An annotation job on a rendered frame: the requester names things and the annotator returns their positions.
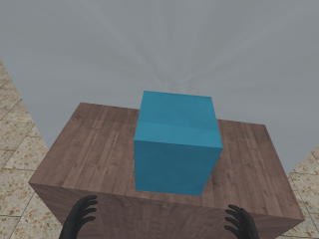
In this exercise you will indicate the pedestal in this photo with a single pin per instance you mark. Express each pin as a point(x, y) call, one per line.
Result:
point(94, 154)

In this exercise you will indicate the robot left hand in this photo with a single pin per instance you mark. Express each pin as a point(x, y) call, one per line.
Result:
point(75, 219)

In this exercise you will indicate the carton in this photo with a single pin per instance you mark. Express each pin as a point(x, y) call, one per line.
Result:
point(177, 143)

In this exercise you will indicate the robot right hand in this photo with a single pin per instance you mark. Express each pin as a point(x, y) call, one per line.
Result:
point(245, 224)

